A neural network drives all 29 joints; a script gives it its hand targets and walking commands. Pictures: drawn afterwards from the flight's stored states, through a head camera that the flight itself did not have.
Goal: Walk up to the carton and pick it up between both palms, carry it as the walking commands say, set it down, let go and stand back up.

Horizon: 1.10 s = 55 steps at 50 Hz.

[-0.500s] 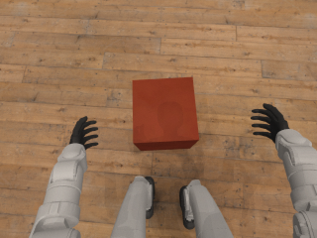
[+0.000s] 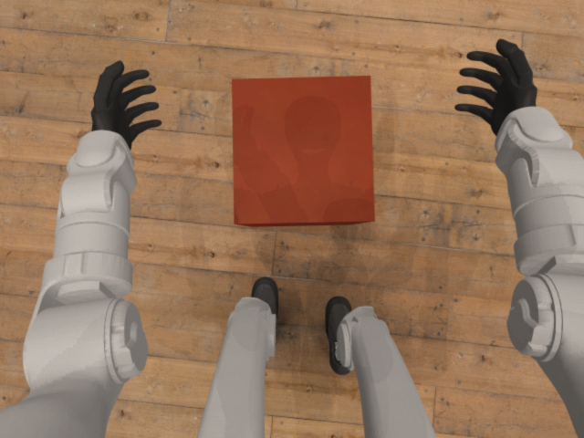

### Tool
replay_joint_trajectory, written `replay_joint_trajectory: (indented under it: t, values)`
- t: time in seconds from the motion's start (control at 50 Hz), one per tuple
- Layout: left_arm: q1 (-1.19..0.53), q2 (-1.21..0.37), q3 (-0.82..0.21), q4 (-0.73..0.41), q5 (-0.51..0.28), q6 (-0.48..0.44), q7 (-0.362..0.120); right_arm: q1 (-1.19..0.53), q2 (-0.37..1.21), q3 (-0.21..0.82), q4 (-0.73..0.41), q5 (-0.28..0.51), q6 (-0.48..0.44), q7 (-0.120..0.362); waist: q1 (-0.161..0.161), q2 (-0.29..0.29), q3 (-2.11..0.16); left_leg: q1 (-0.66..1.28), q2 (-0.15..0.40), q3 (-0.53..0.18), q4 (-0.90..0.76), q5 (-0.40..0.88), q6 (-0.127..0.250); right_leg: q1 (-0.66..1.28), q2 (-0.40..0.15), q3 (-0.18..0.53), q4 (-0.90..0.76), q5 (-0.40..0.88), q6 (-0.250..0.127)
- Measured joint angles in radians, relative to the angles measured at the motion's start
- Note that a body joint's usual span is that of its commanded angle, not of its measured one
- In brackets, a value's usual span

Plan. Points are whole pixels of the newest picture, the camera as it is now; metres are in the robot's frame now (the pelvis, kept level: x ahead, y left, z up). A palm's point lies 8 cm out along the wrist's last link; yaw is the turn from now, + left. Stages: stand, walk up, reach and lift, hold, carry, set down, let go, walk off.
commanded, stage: reach and lift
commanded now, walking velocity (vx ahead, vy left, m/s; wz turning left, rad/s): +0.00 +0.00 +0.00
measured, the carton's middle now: (301, 164) +0.52 +0.02 -0.52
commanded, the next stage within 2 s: none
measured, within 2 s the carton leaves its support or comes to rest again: neither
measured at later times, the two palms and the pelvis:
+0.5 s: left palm (155, 144) +0.48 +0.25 -0.22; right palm (459, 124) +0.52 -0.20 -0.20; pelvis -0.04 +0.01 -0.05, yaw +0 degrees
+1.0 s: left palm (188, 151) +0.51 +0.25 -0.36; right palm (422, 147) +0.52 -0.21 -0.36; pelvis -0.07 +0.02 -0.22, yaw -2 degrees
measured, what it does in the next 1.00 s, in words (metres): lowers itself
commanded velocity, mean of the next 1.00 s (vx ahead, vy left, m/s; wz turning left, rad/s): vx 0.00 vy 0.00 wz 0.00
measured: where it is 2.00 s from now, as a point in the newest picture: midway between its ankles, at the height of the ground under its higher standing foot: (300, 339)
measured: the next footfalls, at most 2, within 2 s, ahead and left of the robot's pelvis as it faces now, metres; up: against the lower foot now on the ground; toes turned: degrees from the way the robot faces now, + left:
none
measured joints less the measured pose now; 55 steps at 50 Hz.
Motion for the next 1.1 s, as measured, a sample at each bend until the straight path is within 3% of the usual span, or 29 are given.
replay_joint_trajectory:
  t: [0.18,0.3,0.34,0.4,0.5,0.66,0.78,0.9,1.1]
  values:
    - [-0.101,-0.022,0.048,-0.034,0.011,-0.054,0.004,-0.093,-0.028,-0.024,-0.039,-0.004,-0.063,0.021,-0.002,0.033,0.058,-0.083,0.009,0.02,0.051,-0.022,0.014,-0.08,0.009,0.02,0.032,-0.013,0.018]
    - [-0.188,0.017,0.053,-0.229,-0.034,-0.028,0.02,-0.187,-0.134,0.014,-0.231,0.033,-0.028,0.013,0.009,0.032,0.51,0.107,0.005,0.038,0.073,0.01,0.014,0.098,0.014,0.058,0.064,0.008,0.028]
    - [-0.156,0.027,0.054,-0.27,-0.059,0.0,0.032,-0.169,-0.138,0.041,-0.271,0.065,0.008,0.004,0.013,0.018,0.498,0.077,0.0,0.037,0.08,-0.011,0.011,0.057,0.018,0.07,0.082,-0.012,0.025]
    - [-0.157,0.051,0.066,-0.244,-0.085,0.026,0.046,-0.195,-0.116,0.071,-0.261,0.096,0.052,-0.017,0.003,-0.007,0.482,0.032,-0.005,0.045,0.131,-0.052,0.006,-0.004,0.017,0.076,0.162,-0.042,0.021]
    - [-0.248,0.088,0.045,-0.144,-0.07,0.022,0.044,-0.304,-0.079,0.064,-0.159,0.064,0.052,-0.049,-0.017,-0.032,0.478,-0.064,-0.026,0.028,0.261,-0.07,-0.001,-0.093,0.0,0.051,0.305,-0.081,0.017]
    - [-0.455,0.108,-0.042,-0.01,-0.085,0.083,0.086,-0.468,-0.17,0.049,0.052,0.084,0.08,-0.038,0.027,0.017,0.478,-0.275,-0.025,-0.026,0.54,-0.111,-0.012,-0.269,0.007,-0.021,0.544,-0.124,0.009]
    - [-0.531,0.136,-0.056,0.068,-0.108,0.118,0.096,-0.508,-0.18,0.094,0.057,0.11,0.117,-0.047,0.021,0.021,0.479,-0.409,-0.023,-0.012,0.683,-0.127,-0.001,-0.403,0.009,-0.018,0.694,-0.146,0.018]
    - [-0.528,0.128,-0.061,0.054,-0.129,0.113,0.105,-0.521,-0.201,0.117,0.037,0.123,0.115,-0.053,0.029,0.042,0.48,-0.52,-0.018,0.008,0.791,-0.144,0.012,-0.514,0.011,-0.008,0.807,-0.169,0.03]
    - [-0.49,0.113,-0.067,0.046,-0.144,0.064,0.113,-0.486,-0.193,0.152,0.033,0.149,0.07,-0.059,0.028,0.03,0.48,-0.641,-0.01,0.026,0.965,-0.21,0.022,-0.627,0.016,-0.006,0.984,-0.245,0.036]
